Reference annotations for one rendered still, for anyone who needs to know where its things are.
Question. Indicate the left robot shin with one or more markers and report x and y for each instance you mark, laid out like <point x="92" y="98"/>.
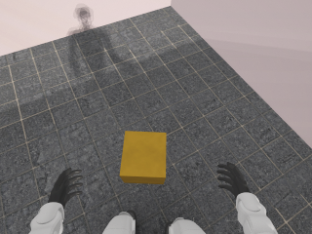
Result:
<point x="124" y="213"/>

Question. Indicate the robot left forearm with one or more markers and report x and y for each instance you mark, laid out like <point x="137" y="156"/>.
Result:
<point x="49" y="219"/>

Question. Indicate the carton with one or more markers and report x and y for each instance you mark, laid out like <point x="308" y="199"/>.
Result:
<point x="144" y="157"/>

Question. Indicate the left robot thigh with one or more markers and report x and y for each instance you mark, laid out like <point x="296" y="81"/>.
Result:
<point x="121" y="224"/>

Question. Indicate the right robot hand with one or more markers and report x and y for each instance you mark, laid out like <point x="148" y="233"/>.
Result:
<point x="236" y="180"/>

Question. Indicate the robot right forearm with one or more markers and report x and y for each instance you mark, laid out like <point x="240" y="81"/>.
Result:
<point x="252" y="215"/>

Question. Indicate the left robot hand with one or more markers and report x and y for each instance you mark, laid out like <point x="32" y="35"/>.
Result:
<point x="60" y="192"/>

